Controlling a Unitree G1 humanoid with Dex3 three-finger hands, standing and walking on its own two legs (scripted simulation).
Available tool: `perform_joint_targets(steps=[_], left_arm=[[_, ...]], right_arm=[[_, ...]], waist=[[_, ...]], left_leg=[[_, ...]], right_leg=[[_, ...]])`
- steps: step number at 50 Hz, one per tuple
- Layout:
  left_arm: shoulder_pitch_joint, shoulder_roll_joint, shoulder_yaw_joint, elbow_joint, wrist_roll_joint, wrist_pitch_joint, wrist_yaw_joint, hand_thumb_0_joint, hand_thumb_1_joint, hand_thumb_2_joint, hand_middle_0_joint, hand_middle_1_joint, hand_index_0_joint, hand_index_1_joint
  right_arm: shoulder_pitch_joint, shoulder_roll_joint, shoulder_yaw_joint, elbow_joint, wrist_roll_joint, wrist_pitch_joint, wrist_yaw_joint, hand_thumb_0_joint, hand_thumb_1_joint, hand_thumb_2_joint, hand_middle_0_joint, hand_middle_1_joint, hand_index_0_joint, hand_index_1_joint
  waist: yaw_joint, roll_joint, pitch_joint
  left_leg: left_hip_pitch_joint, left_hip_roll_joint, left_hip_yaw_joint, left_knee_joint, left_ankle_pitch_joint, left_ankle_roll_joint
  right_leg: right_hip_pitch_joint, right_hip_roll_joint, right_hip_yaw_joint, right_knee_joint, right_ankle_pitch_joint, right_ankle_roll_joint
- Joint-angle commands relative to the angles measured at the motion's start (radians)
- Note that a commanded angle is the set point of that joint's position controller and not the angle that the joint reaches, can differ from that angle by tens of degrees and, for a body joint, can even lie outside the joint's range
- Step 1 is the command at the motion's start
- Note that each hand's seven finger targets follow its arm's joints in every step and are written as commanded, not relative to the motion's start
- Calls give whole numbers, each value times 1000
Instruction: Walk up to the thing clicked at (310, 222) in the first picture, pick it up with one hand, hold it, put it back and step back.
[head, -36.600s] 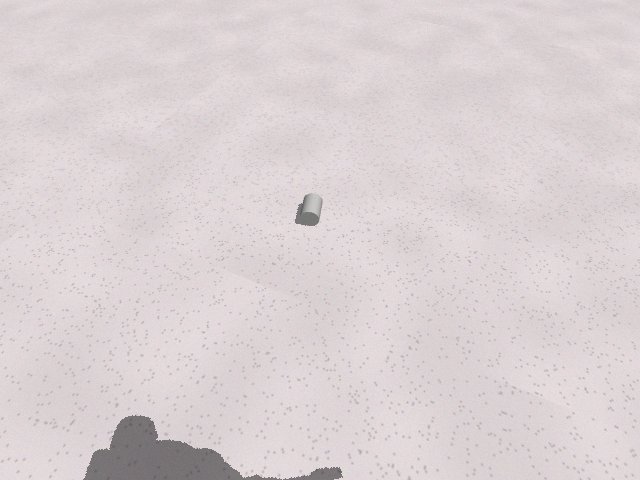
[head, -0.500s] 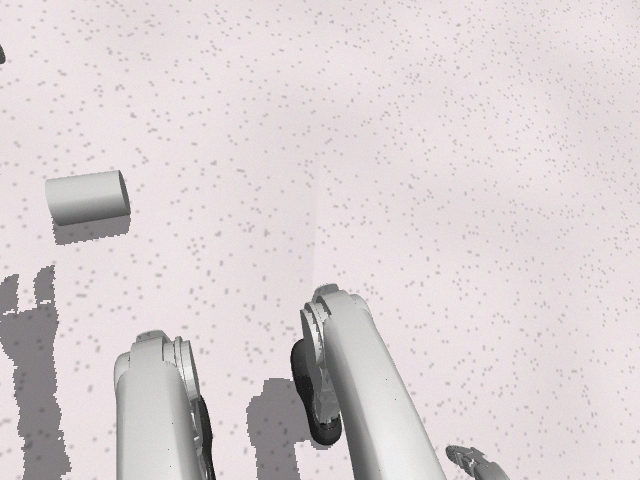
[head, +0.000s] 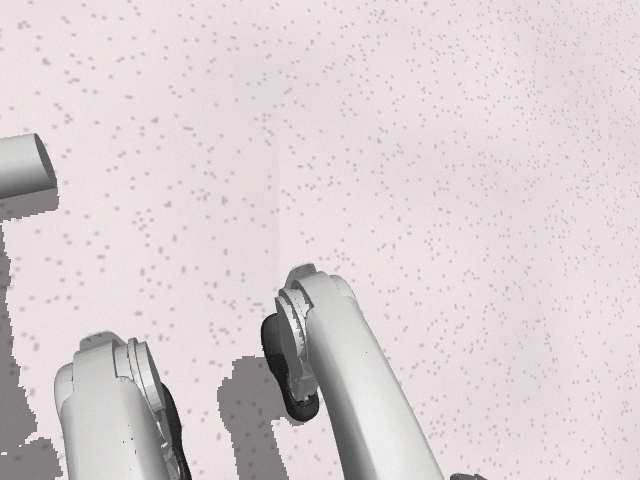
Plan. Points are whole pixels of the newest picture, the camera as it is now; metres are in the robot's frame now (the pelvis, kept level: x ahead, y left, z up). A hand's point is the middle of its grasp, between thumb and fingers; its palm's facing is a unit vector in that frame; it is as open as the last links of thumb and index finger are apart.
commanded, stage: approach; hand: left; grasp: from above
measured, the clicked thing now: (1, 168) +0.58 +0.25 -0.37
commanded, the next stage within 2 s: rest palm in 0.92 s
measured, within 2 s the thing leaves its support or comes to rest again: neither
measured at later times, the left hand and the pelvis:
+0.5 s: hand out of the picture +0.53 +0.26 -0.23, palm faces -0.52 -0.03 -0.85, open 13.7 cm; pelvis -0.01 +0.00 -0.06, yaw -1 degrees
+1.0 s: hand out of the picture +0.57 +0.29 -0.23, palm faces -0.51 -0.04 -0.86, open 14.1 cm; pelvis +0.00 +0.01 -0.07, yaw -4 degrees
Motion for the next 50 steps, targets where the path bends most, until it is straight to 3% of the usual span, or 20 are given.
perform_joint_targets(steps=[1,3,6,7,11,13,15,16,17,21,23,26,28,33,37,41,44,46,47,50], left_arm=[[-390,285,80,-281,-13,6,82,0,-602,1003,-93,-1040,-96,-1038],[-389,316,105,-314,-21,8,91,0,-579,994,-94,-1027,-101,-1020],[-363,295,107,-320,-38,11,91,0,-502,936,-138,-947,-133,-952],[-354,280,94,-316,-41,9,87,0,-489,918,-123,-980,-134,-968],[-289,178,26,-208,-46,-23,55,0,-485,909,-93,-1015,-122,-985],[-263,217,47,-151,-29,-59,41,0,-435,870,-83,-1042,-138,-985],[-260,151,-4,-96,-15,-100,32,0,-421,859,-68,-1072,-134,-1003],[-258,123,-30,-79,-10,-119,33,0,-476,779,-148,-992,-134,-923],[-277,135,-37,-88,-13,-141,40,0,-415,859,-71,-1045,-134,-980],[-340,163,-47,-60,16,-200,132,0,-436,876,-49,-1064,-111,-1000],[-389,231,-11,-58,53,-206,211,0,-461,899,-47,-1030,-94,-980],[-452,240,-1,-33,93,-181,310,0,-532,963,-57,-974,-64,-965],[-480,288,27,-13,111,-146,370,0,-561,987,-65,-945,-55,-955],[-499,317,51,-7,109,-40,413,0,-605,1017,-90,-888,-53,-926],[-451,413,91,-20,90,23,355,0,-582,999,-126,-868,-87,-908],[-294,430,138,-54,65,59,220,0,-582,989,-79,-965,-68,-975],[-220,381,115,-141,39,46,107,0,-517,932,-69,-1026,-92,-1001],[-168,314,81,-138,7,26,31,0,-468,885,-61,-1062,-110,-1010],[-170,285,68,-161,-14,6,1,0,-431,856,-70,-1066,-130,-1003],[-248,234,19,-268,-40,-68,-44,0,-381,817,-79,-1070,-156,-990]], right_arm=[[214,-262,-102,-21,-3,-10,4,0,-922,-904,199,300,199,300],[212,-270,-108,-17,-2,-12,11,0,-921,-903,199,300,199,300],[206,-264,-113,-14,-8,-22,19,0,-910,-898,199,300,199,300],[195,-259,-112,-8,-10,-23,19,0,-910,-897,199,300,199,300],[182,-249,-97,27,-23,-34,21,0,-906,-894,199,300,199,300],[171,-272,-95,37,-28,-38,15,0,-902,-891,199,300,200,300],[156,-272,-75,38,-37,-42,16,0,-901,-892,199,300,200,300],[139,-274,-63,31,-40,-46,15,0,-898,-896,199,300,199,300],[134,-270,-53,39,-46,-50,17,0,-896,-890,199,300,200,300],[109,-286,-29,37,-67,-69,31,0,-895,-890,199,300,200,300],[113,-316,-32,33,-77,-80,38,0,-893,-889,199,300,200,300],[110,-310,-26,36,-88,-102,45,0,-896,-892,199,300,199,300],[110,-322,-22,36,-87,-118,45,0,-897,-893,199,300,199,300],[120,-332,-24,33,-74,-156,54,0,-903,-895,199,300,199,300],[128,-332,-15,31,-66,-157,60,0,-907,-896,199,300,199,300],[162,-349,-30,16,-64,-117,67,0,-910,-897,199,300,199,300],[178,-354,-42,-21,-60,-75,70,0,-907,-897,199,300,199,300],[194,-362,-53,-36,-55,-55,70,0,-907,-897,199,300,199,300],[200,-364,-49,-36,-60,-50,67,0,-906,-896,199,300,199,300],[207,-368,-53,-39,-64,-39,54,0,-902,-894,200,300,200,300]], waist=[[43,472,-880],[57,477,-891],[36,455,-874],[39,439,-867],[-11,309,-669],[-19,273,-595],[-41,252,-521],[-50,241,-488],[-50,258,-517],[-50,345,-545],[-57,428,-606],[-75,525,-621],[-80,552,-625],[-92,584,-692],[-67,525,-704],[-51,488,-663],[-44,437,-685],[-55,356,-620],[-78,335,-584],[-83,318,-561]], left_leg=[[602,-2,33,-219,345,-14],[591,-7,41,-207,328,-11],[573,-8,41,-188,284,-6],[541,-8,47,-177,254,-3],[376,-11,45,-140,134,9],[341,-9,30,-126,125,7],[312,-10,22,-101,114,3],[316,-8,12,-97,111,1],[325,-7,9,-90,114,1],[410,-7,-27,-73,156,-16],[481,-6,-35,-71,207,-26],[537,1,-41,-74,226,-33],[515,-1,-28,-62,227,-31],[510,0,-3,-8,301,-25],[391,-2,21,25,276,-4],[356,0,21,16,316,-13],[334,-2,10,2,340,-15],[286,-6,-3,4,308,-10],[270,-5,-6,15,299,-9],[299,-4,-17,18,250,-15]], right_leg=[[470,15,-60,-107,224,-88],[469,12,-56,-103,215,-88],[461,15,-59,-105,182,-87],[466,18,-58,-105,164,-86],[410,23,-68,-123,73,-83],[365,23,-82,-110,54,-85],[327,22,-94,-96,40,-89],[298,21,-104,-91,35,-89],[310,24,-106,-73,41,-82],[243,17,-127,-6,76,-80],[246,12,-134,25,124,-77],[202,12,-143,66,146,-76],[215,7,-139,71,164,-73],[260,9,-124,92,230,-71],[355,22,-104,76,232,-65],[391,21,-105,47,240,-84],[481,21,-110,32,287,-95],[445,21,-116,14,255,-97],[439,21,-122,2,245,-98],[373,24,-135,-24,156,-100]])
